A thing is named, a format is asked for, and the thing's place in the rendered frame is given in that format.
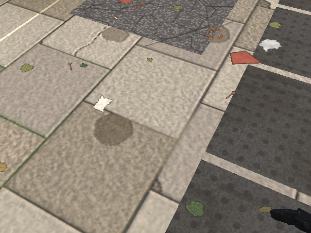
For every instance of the right robot hand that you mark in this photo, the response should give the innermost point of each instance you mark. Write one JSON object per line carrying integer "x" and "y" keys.
{"x": 299, "y": 218}

